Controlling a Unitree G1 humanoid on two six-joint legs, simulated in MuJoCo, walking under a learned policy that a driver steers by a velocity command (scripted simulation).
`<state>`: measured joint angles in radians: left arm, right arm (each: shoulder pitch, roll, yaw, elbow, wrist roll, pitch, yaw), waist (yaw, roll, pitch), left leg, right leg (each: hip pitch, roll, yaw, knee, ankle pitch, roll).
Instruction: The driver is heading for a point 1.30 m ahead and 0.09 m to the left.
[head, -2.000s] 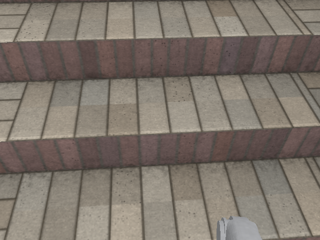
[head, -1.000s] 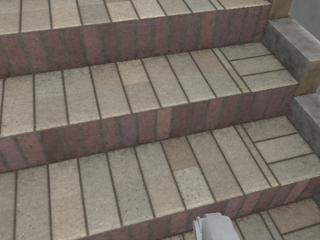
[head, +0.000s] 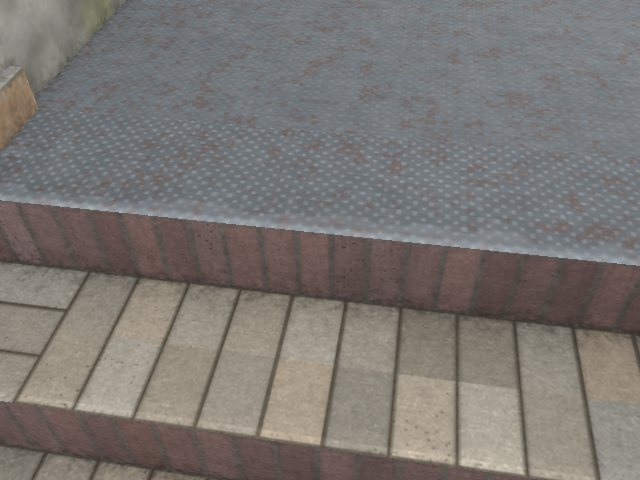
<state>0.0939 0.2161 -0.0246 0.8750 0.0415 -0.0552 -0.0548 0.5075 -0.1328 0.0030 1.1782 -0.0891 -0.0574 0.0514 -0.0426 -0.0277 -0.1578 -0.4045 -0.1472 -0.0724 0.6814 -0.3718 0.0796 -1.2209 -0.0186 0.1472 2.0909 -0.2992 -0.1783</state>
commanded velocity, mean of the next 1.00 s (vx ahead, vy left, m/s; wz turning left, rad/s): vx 0.50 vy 0.00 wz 0.29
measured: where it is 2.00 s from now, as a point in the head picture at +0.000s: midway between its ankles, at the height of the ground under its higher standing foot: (230, 136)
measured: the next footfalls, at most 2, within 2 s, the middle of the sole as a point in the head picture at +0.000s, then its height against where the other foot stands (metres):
right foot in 0.16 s outside the picture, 0.17 m higher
left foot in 0.80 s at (198, 390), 0.17 m higher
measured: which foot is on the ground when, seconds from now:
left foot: down 0.00-0.18, up 0.20-0.78, down 0.80-1.00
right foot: up 0.00-0.14, down 0.16-0.86, up 0.88-1.00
